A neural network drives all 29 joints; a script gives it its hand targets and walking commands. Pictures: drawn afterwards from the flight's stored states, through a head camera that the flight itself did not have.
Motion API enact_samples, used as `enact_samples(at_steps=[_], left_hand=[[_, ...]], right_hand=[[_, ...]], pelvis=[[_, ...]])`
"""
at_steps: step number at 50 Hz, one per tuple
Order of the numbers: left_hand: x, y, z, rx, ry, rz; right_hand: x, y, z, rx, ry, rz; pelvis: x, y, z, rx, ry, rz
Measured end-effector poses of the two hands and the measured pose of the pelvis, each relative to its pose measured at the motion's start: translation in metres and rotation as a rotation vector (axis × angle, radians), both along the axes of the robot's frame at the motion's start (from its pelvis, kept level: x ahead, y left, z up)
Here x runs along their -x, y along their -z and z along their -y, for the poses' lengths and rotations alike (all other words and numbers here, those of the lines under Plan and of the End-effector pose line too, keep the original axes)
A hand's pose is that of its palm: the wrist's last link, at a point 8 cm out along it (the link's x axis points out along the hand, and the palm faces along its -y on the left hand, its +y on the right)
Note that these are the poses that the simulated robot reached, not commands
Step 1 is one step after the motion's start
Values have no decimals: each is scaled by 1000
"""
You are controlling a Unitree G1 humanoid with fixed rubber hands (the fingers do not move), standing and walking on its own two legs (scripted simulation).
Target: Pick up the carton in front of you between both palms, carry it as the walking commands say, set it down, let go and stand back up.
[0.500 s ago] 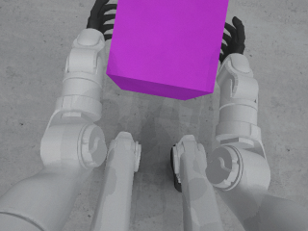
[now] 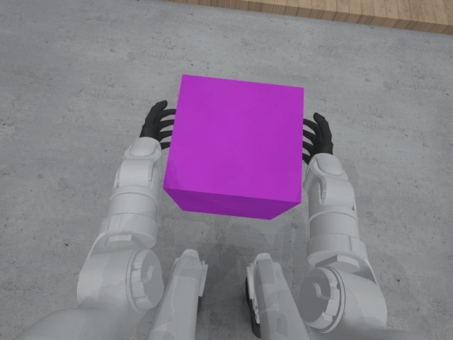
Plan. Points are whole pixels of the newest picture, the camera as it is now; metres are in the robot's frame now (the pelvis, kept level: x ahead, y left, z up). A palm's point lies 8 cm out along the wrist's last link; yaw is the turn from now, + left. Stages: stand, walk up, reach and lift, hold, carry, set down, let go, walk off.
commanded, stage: reach and lift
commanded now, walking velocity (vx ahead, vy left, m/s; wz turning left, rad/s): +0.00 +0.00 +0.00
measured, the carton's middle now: (233, 159) +0.44 +0.01 -0.10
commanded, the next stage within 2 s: hold in 1.70 s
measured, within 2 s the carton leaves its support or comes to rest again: neither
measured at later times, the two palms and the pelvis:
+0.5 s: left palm (126, 131) +0.38 +0.15 +0.11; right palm (374, 140) +0.38 -0.15 +0.12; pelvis +0.05 -0.01 +0.13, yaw +0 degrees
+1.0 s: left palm (102, 127) +0.35 +0.15 +0.18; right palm (411, 143) +0.35 -0.15 +0.18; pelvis +0.06 +0.00 +0.16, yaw +0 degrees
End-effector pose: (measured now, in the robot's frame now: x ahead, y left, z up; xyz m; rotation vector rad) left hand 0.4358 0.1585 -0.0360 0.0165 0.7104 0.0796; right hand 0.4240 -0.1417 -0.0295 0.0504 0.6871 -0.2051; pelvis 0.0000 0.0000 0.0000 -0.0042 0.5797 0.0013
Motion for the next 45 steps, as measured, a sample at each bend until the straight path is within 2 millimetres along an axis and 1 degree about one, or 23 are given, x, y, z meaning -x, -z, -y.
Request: enact_samples(at_steps=[3, 7, 13, 17, 25, 29, 33, 36, 39, 45], left_hand=[[2, -19, -1, -5, -3, 16], [8, -42, 4, 16, -10, 35], [30, -73, 7, 17, -16, 9], [41, -95, 9, 10, -21, -2], [54, -149, 8, 11, -44, 33], [64, -172, 5, -7, -49, 22], [73, -193, 1, -23, -52, 34], [76, -203, 2, -21, -52, 35], [79, -208, 4, -16, -49, 23], [84, -208, 8, -25, -28, 4]], right_hand=[[2, -18, -1, -1, -3, 15], [6, -46, 4, 4, 2, 38], [24, -80, 7, -2, -2, 12], [34, -100, 9, -1, -11, 0], [40, -154, 8, 0, -36, 36], [46, -176, 4, 29, -74, 24], [50, -197, 1, 36, -96, 36], [54, -207, 2, 44, -98, 36], [60, -210, 4, 52, -99, 23], [67, -212, 8, 55, -89, 6]], pelvis=[[-6, -15, 0, 0, -3, 22], [-16, -35, 0, 4, -4, 58], [-32, -72, 1, 1, -2, 139], [-40, -92, 2, -2, -2, 201], [-54, -125, 6, -9, 2, 342], [-61, -140, 5, -9, 6, 422], [-65, -149, 3, -5, 2, 498], [-67, -153, 1, -5, 0, 546], [-66, -154, -1, -6, 0, 584], [-62, -156, -3, -7, 2, 623]])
